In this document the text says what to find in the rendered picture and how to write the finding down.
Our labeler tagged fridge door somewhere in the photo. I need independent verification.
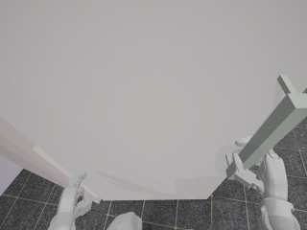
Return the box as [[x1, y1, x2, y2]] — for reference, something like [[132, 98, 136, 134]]
[[0, 0, 307, 201]]

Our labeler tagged robot right hand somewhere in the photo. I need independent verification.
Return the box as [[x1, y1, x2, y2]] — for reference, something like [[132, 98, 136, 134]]
[[232, 136, 288, 200]]

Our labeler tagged robot left forearm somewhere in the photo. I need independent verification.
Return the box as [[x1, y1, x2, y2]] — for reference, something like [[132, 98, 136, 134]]
[[47, 212, 76, 230]]

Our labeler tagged robot left hand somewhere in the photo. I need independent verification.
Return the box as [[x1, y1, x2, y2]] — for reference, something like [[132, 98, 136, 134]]
[[56, 171, 93, 219]]

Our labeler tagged robot left thigh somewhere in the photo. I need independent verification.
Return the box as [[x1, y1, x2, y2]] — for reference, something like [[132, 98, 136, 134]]
[[107, 213, 143, 230]]

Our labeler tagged handle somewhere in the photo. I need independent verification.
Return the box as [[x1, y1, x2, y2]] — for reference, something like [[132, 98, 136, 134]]
[[225, 75, 307, 180]]

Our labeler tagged robot right forearm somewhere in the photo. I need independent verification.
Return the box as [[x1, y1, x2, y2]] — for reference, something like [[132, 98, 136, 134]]
[[258, 197, 300, 230]]

